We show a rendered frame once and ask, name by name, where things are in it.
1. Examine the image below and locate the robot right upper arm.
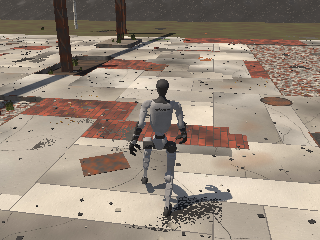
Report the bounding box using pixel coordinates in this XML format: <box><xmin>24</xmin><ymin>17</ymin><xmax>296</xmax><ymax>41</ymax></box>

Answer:
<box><xmin>172</xmin><ymin>101</ymin><xmax>185</xmax><ymax>129</ymax></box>

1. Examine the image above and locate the robot left upper arm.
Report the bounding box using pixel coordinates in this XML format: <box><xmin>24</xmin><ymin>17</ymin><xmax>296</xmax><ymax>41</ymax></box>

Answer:
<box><xmin>137</xmin><ymin>100</ymin><xmax>152</xmax><ymax>129</ymax></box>

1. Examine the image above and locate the robot right forearm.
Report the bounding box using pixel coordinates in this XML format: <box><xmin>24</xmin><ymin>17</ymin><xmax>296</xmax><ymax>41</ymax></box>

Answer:
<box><xmin>179</xmin><ymin>122</ymin><xmax>188</xmax><ymax>138</ymax></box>

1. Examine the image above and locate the robot left forearm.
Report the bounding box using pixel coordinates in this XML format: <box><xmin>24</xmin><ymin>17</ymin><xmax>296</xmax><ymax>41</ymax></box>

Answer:
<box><xmin>131</xmin><ymin>121</ymin><xmax>143</xmax><ymax>145</ymax></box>

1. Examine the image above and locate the robot right hand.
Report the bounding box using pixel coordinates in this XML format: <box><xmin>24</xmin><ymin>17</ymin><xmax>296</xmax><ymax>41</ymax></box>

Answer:
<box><xmin>176</xmin><ymin>135</ymin><xmax>188</xmax><ymax>144</ymax></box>

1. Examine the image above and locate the robot torso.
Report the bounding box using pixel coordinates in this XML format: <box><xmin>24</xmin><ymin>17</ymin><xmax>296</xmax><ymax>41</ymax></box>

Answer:
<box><xmin>150</xmin><ymin>99</ymin><xmax>174</xmax><ymax>150</ymax></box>

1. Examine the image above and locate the robot left hand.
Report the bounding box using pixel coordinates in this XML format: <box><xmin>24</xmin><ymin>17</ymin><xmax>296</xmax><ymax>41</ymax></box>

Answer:
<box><xmin>129</xmin><ymin>143</ymin><xmax>141</xmax><ymax>157</ymax></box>

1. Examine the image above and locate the left robot shin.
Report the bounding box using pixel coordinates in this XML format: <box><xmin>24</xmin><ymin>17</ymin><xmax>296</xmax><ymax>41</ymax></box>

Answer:
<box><xmin>143</xmin><ymin>149</ymin><xmax>150</xmax><ymax>178</ymax></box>

